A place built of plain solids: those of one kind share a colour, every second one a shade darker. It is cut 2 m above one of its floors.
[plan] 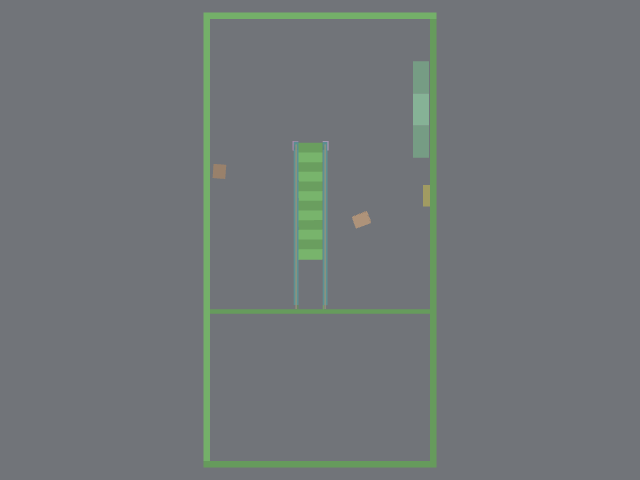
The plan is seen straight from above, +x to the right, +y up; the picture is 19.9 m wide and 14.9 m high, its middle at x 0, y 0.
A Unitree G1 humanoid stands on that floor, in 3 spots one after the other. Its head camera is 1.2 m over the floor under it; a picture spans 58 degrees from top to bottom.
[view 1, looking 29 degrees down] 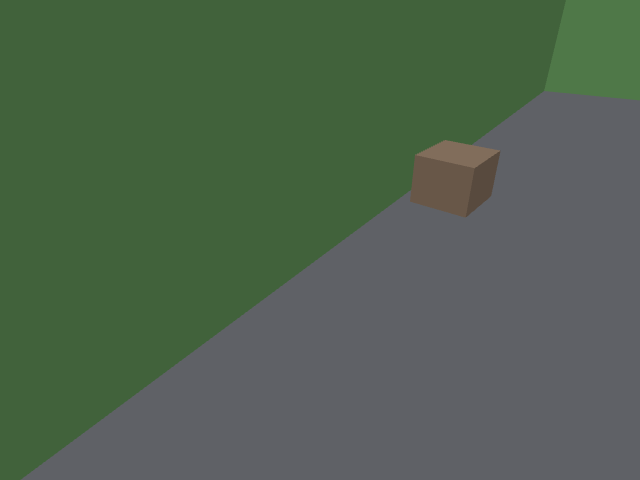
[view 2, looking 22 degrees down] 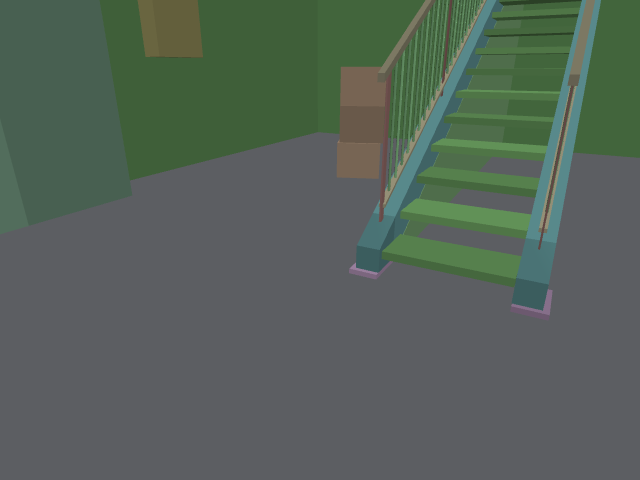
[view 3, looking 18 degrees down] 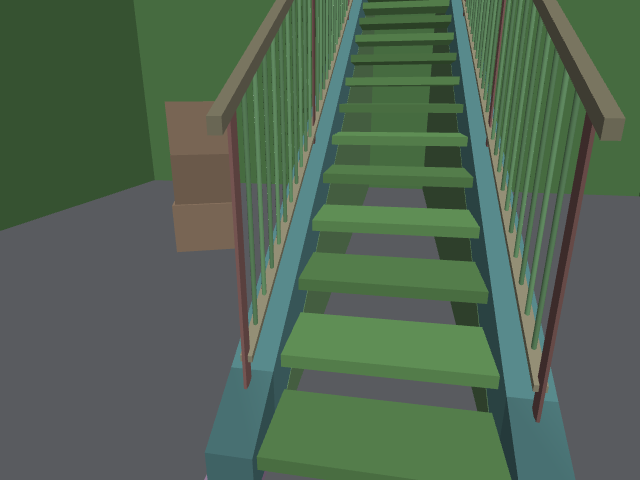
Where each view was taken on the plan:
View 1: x -2.29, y -0.64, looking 125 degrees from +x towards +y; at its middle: wall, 2.26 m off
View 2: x -0.75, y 5.28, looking -61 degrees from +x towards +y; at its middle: ground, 3.20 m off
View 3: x -0.29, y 4.02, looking -80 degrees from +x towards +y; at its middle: span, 2.27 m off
